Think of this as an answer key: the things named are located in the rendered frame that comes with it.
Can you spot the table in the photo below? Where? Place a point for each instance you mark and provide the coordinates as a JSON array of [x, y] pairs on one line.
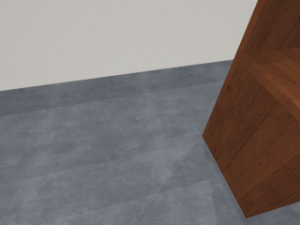
[[253, 132]]

